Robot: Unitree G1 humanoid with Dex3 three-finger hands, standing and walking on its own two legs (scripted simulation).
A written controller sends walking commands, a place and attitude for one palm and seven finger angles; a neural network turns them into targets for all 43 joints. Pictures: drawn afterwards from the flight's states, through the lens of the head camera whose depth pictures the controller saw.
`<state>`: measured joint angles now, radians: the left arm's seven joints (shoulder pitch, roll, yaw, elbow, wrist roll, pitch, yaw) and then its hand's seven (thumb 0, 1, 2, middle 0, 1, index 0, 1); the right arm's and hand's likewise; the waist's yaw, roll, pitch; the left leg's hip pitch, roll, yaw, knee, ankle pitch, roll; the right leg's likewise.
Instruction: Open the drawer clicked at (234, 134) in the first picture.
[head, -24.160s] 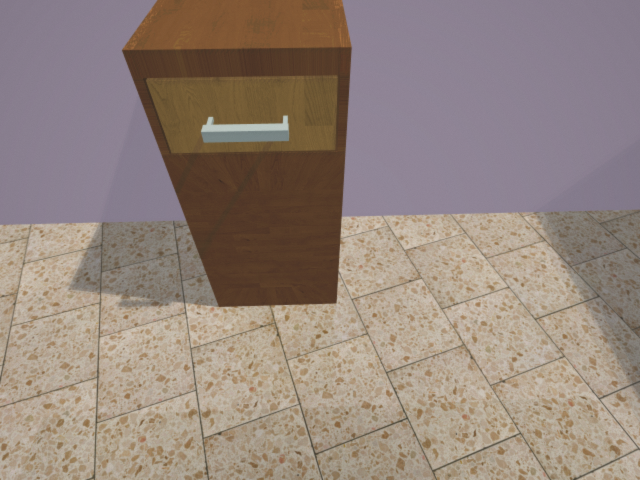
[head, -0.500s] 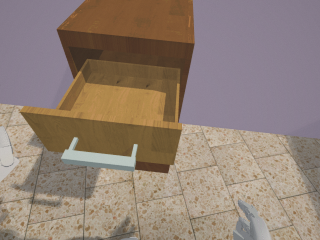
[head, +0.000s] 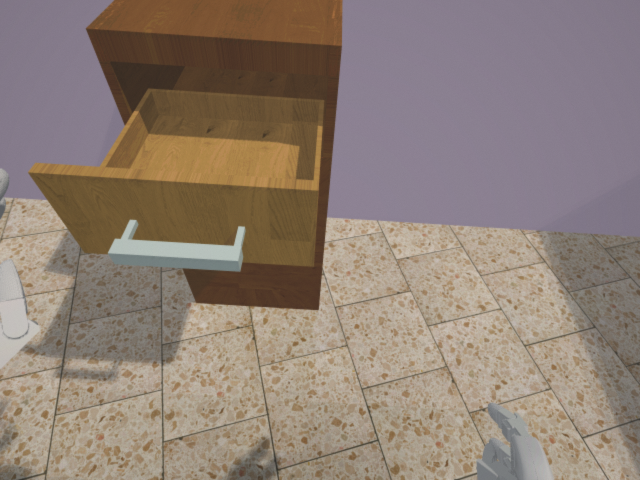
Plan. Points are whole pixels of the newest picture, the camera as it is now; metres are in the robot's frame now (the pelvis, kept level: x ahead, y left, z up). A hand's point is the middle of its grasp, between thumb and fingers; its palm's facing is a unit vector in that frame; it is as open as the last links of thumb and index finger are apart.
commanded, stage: stop stepping back and stand still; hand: left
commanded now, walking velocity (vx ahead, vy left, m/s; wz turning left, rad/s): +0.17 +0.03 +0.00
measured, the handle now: (182, 242) +0.42 +0.22 +0.02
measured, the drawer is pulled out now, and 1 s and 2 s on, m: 0.30 0.30 0.30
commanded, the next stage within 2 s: let the arm hang, fingers relaxed in 0.68 s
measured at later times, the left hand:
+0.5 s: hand out of the picture +0.08 +0.24 +0.20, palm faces +0.46 -0.77 -0.44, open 7.4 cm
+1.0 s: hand out of the picture +0.02 +0.20 -0.12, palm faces +0.11 -0.96 -0.27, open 7.4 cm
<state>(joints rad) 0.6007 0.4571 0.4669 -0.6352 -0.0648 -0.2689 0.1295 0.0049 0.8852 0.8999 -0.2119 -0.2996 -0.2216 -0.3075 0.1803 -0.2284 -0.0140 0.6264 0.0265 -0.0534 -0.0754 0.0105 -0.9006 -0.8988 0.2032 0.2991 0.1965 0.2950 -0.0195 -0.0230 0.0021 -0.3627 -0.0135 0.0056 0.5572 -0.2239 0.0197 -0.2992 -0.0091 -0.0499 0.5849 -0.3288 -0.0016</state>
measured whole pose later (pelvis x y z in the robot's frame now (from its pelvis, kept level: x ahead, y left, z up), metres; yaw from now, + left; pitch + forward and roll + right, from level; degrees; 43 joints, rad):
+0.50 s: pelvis -0.10 -0.01 +0.00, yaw +3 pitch -2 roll +0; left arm 0.60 0.40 0.41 -0.61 -0.02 -0.19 0.17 0.01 0.89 0.90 -0.20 -0.30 -0.21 -0.31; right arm 0.29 -0.18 0.01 0.63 0.00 -0.10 -0.05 0.01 -0.90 -0.90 0.20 0.30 0.20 0.30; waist -0.04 -0.02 -0.03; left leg -0.29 -0.01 0.00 0.59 -0.28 0.02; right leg -0.31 0.02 -0.06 0.66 -0.39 0.00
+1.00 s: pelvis -0.11 -0.01 +0.00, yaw +5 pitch -2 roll +1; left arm 0.24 0.19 0.04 0.63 0.03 0.06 0.02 0.00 0.91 0.90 -0.19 -0.29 -0.20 -0.30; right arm 0.16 -0.20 0.01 0.83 -0.02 0.00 0.00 0.01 -0.90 -0.90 0.20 0.30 0.20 0.29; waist -0.03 0.02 0.02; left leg -0.30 -0.03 0.01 0.59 -0.25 0.01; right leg -0.27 0.00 0.03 0.64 -0.33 -0.01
